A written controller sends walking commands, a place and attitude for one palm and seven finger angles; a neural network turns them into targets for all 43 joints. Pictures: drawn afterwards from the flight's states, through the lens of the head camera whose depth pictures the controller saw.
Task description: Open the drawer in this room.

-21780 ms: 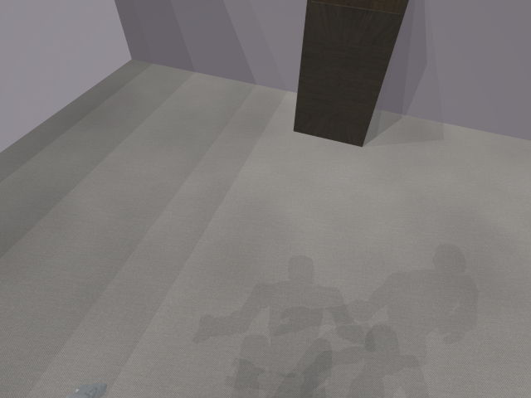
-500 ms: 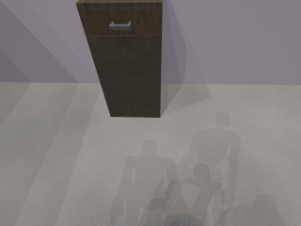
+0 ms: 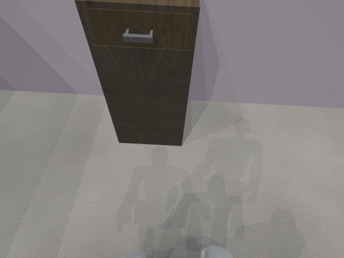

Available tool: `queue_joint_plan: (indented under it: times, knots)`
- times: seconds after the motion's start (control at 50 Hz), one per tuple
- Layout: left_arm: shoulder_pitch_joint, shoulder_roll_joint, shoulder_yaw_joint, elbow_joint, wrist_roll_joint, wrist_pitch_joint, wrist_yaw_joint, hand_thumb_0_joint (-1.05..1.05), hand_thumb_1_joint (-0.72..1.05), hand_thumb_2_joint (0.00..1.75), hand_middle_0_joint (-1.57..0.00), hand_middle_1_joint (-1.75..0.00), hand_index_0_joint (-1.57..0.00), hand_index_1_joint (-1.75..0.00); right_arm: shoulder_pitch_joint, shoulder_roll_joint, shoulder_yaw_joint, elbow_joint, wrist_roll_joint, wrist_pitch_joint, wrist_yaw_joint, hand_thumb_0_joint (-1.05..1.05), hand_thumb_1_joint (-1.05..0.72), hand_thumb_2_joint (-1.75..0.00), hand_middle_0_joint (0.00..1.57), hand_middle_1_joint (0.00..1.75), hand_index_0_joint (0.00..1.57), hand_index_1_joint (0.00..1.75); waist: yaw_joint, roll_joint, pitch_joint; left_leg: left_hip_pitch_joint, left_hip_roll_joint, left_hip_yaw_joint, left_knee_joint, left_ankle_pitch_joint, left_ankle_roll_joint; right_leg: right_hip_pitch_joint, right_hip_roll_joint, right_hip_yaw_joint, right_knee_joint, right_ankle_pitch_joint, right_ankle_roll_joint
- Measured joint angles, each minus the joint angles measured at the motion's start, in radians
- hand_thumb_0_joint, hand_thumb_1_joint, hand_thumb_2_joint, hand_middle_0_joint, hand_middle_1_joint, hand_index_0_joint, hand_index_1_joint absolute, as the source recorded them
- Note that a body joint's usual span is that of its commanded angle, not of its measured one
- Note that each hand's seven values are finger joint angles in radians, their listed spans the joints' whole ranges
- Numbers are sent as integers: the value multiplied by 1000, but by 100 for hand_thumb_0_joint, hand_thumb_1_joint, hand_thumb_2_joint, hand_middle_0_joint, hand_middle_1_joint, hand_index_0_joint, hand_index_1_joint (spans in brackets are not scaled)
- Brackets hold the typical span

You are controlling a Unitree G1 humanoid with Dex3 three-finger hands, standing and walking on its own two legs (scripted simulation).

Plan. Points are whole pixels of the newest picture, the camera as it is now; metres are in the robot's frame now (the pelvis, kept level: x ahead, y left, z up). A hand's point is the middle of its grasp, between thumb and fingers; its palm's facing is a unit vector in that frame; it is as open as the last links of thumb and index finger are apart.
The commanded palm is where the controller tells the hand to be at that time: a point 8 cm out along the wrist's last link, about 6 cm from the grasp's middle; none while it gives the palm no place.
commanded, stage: take the last steps up to it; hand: left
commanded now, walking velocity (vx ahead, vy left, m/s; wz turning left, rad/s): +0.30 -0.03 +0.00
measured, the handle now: (138, 35) +0.83 +0.19 +0.05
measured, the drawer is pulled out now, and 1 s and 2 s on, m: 0.00 0.00 0.00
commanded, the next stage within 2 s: come to a stop and stand still in 0.64 s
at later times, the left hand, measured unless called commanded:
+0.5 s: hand (121, 255) +0.14 +0.14 -0.15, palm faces +0.09 -0.97 -0.23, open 7.2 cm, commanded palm none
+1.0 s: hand (123, 178) +0.35 +0.18 -0.17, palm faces +0.05 -0.97 -0.22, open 7.3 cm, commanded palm none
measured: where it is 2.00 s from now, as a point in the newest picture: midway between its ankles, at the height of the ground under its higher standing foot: (175, 247)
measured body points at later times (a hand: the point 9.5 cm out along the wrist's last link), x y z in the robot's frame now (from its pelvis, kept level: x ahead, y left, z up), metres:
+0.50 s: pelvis +0.16 -0.05 +0.02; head +0.19 -0.06 +0.46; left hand +0.14 +0.19 -0.13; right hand +0.20 -0.28 -0.15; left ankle +0.20 +0.10 -0.67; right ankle +0.13 -0.15 -0.73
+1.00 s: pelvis +0.29 -0.01 +0.01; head +0.33 +0.00 +0.46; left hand +0.35 +0.23 -0.15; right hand +0.35 -0.25 -0.14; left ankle +0.29 +0.10 -0.73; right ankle +0.33 -0.14 -0.70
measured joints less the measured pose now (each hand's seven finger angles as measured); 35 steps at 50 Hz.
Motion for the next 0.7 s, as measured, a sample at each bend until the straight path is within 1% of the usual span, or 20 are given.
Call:
queue_joint_plan:
  times: [0.04, 0.1, 0.16, 0.22, 0.24, 0.26, 0.3, 0.34, 0.36, 0.4, 0.46, 0.52, 0.58, 0.62, 0.64, 0.66, 0.68, 0.7]
  knots:
    - [-44, 8, 7, -36, 3, 7, -6, 1, 91, 90, -19, -30, -19, -30, 35, -13, -1, 13, -6, 10, 6, -3, -96, -90, 20, 30, 20, 30, -10, 1, -22, 35, -8, -3, -38, 2, -4, -32, -15, -5, -94, 44, 5]
    - [-95, 8, 9, -74, 6, 14, -16, 0, 91, 90, -19, -30, -19, -30, 85, -24, -3, 33, -12, 25, 13, -2, -95, -90, 20, 30, 20, 30, -27, 12, -44, 80, -12, -12, -75, -5, -15, -25, -23, -12, -258, 92, 11]
    - [-120, 5, 5, -92, 8, 16, -25, 0, 91, 90, -19, -30, -19, -30, 128, -26, -6, 50, -16, 38, 18, -1, -94, -90, 20, 30, 20, 30, -45, 25, -58, 117, -5, -18, -83, -30, -33, 30, -13, -24, -410, 105, 13]
    - [-119, 2, 0, -93, 8, 9, -32, 0, 91, 90, -19, -30, -19, -30, 170, -22, -6, 66, -17, 47, 20, -1, -93, -90, 20, 30, 20, 30, -59, 36, -69, 138, 12, -23, -41, -85, -61, 129, 10, -49, -565, 136, 10]
    - [-115, -2, -2, -89, 9, 2, -32, 0, 91, 90, -19, -30, -19, -30, 183, -22, -5, 72, -16, 50, 21, -1, -92, -90, 20, 30, 20, 30, -59, 45, -70, 135, 25, -28, -3, -115, -71, 158, 23, -58, -602, 165, -4]
    - [-113, -12, -5, -82, 10, -7, -30, 0, 91, 90, -19, -30, -19, -30, 187, -25, -4, 80, -13, 56, 21, 0, -92, -90, 20, 30, 20, 30, -60, 64, -65, 118, 42, -45, 66, -157, -71, 167, 39, -71, -591, 167, -23]
    - [-90, -25, -12, -74, 3, -24, -27, 0, 91, 90, -20, -30, -20, -30, 187, -22, 3, 93, -9, 75, 25, 0, -92, -90, 20, 30, 20, 30, -54, 71, -61, 45, 41, -84, 267, -246, -67, 191, 50, -84, -584, 139, -50]
    - [-53, -36, -12, -61, -2, -30, -19, 0, 91, 90, -20, -30, -20, -30, 175, -19, 2, 96, -9, 83, 30, 0, -92, -90, 20, 30, 20, 30, -43, 65, -58, -38, 39, -103, 442, -222, -64, 232, 56, -89, -627, 133, -59]
    - [-34, -35, 1, -55, -8, -33, -6, -1, 93, 90, -20, -30, -20, -30, 169, -18, 1, 92, -9, 83, 32, 0, -92, -90, 20, 30, 20, 30, -38, 64, -58, -74, 45, -108, 489, -188, -67, 255, 60, -93, -659, 140, -57]
    - [3, -24, 6, -36, -7, -35, 1, -1, 95, 90, -20, -30, -20, -30, 150, -17, 0, 80, -12, 82, 36, 0, -91, -90, 20, 30, 20, 30, -31, 63, -57, -130, 63, -109, 512, -129, -77, 297, 66, -101, -716, 151, -57]
    - [60, -15, 0, 5, -2, -34, 0, -1, 95, 90, -20, -30, -20, -30, 114, -18, -2, 59, -12, 79, 40, 0, -91, -90, 20, 30, 20, 30, -23, 60, -54, -178, 84, -107, 453, -74, -92, 348, 70, -109, -776, 154, -53]
    - [112, -20, -10, 44, -1, -32, -2, -1, 94, 90, -20, -30, -20, -30, 71, -25, -1, 44, -10, 79, 41, 0, -92, -90, 20, 30, 20, 30, -9, 57, -45, -187, 93, -99, 340, -41, -99, 388, 71, -115, -807, 141, -42]
    - [156, -29, -15, 75, 2, -26, -4, 0, 93, 90, -20, -30, -20, -30, 29, -31, 5, 31, -7, 76, 45, 0, -92, -90, 20, 30, 20, 30, 14, 48, -34, -160, 88, -84, 212, -38, -90, 421, 67, -118, -807, 109, -24]
    - [181, -35, -16, 93, 1, -19, -5, 0, 92, 90, -20, -30, -20, -30, 5, -32, 11, 22, -6, 69, 46, 0, -92, -90, 20, 30, 20, 30, 27, 40, -27, -120, 77, -71, 126, -28, -81, 438, 62, -119, -785, 75, -7]
    - [194, -38, -16, 102, 0, -15, -5, 0, 92, 90, -20, -30, -20, -30, -4, -32, 14, 17, -6, 62, 45, 0, -92, -90, 20, 30, 20, 30, 31, 35, -26, -88, 70, -61, 71, -8, -76, 441, 56, -117, -759, 50, 3]
    - [209, -41, -17, 108, -2, -11, -6, 0, 92, 90, -20, -30, -20, -30, -9, -33, 18, 9, -8, 50, 43, 0, -92, -90, 20, 30, 20, 30, 34, 32, -28, -53, 65, -53, 19, 27, -64, 431, 51, -111, -708, 14, 10]
    - [211, -41, -17, 116, -5, -3, -8, 0, 92, 90, -20, -30, -20, -30, -20, -26, 19, 5, -11, 37, 38, 0, -92, -90, 20, 30, 20, 30, 34, 16, -22, -49, 55, -42, 36, 25, -45, 400, 32, -99, -618, -22, 3]
    - [205, -41, -18, 121, -6, 6, -8, 0, 91, 90, -20, -30, -20, -30, -28, -20, 22, 0, -11, 28, 33, 0, -92, -90, 20, 30, 20, 30, 37, 4, -14, -45, 52, -30, 64, -2, -33, 354, 24, -72, -494, -75, -5]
